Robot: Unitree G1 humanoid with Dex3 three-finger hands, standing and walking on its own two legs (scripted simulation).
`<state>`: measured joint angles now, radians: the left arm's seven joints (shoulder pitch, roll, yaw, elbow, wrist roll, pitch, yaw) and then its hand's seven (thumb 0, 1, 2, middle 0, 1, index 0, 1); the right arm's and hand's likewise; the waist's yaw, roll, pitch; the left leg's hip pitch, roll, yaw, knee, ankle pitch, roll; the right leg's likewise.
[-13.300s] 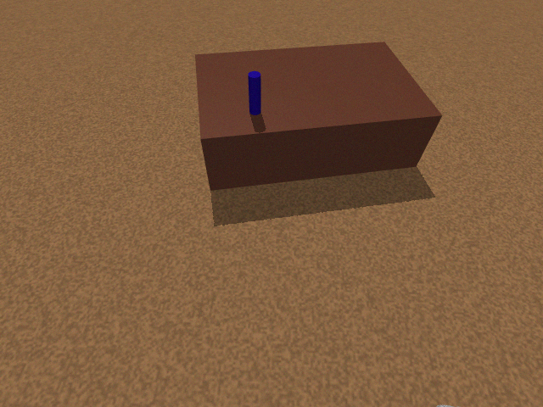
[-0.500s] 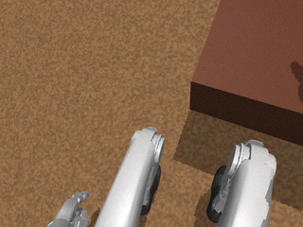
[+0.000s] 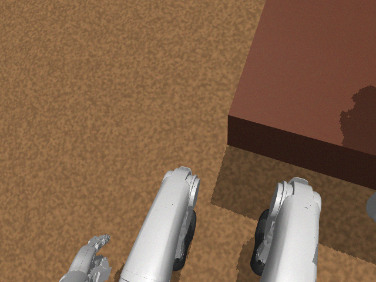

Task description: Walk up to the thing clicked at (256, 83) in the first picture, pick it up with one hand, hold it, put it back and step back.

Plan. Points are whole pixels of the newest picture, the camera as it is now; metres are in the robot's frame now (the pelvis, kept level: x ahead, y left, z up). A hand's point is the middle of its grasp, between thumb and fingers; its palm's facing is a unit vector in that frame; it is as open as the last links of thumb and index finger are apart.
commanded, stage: settle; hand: right
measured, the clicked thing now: out of the picture +0.53 -0.32 +0.05
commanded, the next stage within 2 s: lift in 0.92 s
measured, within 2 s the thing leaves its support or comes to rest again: neither
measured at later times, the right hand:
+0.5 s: hand out of the picture +0.53 -0.33 +0.09, palm faces +0.32 +0.95 -0.02, open 7.1 cm
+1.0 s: hand out of the picture +0.53 -0.32 +0.11, palm faces +0.32 +0.95 -0.02, open 7.1 cm
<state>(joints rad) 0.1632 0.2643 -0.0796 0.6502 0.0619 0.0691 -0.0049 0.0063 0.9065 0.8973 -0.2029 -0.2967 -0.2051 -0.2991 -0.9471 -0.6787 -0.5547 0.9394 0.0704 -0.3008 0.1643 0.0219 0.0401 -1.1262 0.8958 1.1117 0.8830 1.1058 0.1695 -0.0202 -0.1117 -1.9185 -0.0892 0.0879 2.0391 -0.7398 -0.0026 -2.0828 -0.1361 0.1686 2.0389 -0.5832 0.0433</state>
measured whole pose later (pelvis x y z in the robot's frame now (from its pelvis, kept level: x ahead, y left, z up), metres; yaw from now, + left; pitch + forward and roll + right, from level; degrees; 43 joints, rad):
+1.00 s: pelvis +0.02 -0.01 +0.08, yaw -3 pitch +36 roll +7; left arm 0.20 0.26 -0.03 0.66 0.05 0.04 -0.01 0.01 0.91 0.89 -0.20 -0.30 -0.20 -0.30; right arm -0.93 -0.59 -0.52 0.99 0.07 -0.36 0.16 0.02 0.04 -1.13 0.90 1.11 0.88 1.11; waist 0.15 -0.03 -0.15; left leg -1.70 -0.06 0.05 1.78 -0.72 -0.02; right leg -1.86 -0.12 0.10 1.79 -0.57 0.02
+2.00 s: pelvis +0.05 -0.02 +0.23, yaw -8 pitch +21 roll +4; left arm 0.20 0.23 0.02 0.67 0.01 -0.02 0.02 0.01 0.88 0.91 -0.20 -0.30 -0.20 -0.31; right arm -0.41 -0.28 -0.29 0.59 0.14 -0.36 0.04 0.02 0.05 -1.14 0.90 1.11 0.89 1.10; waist 0.05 -0.03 -0.14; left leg -0.99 -0.02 0.04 1.19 -0.57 -0.02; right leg -1.14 -0.09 0.04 1.23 -0.46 0.01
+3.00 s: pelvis +0.08 -0.02 +0.29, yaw -9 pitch +11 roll +1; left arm 0.21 0.23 0.02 0.68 0.01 -0.01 0.04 0.01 0.91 0.89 -0.19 -0.30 -0.20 -0.30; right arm -0.19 -0.18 -0.16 0.47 0.15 -0.40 0.02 0.02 0.05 -1.14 0.90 1.12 0.89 1.11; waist 0.02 -0.02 -0.08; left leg -0.58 0.00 0.01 0.87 -0.48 -0.02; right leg -0.71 -0.07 -0.01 0.89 -0.37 0.02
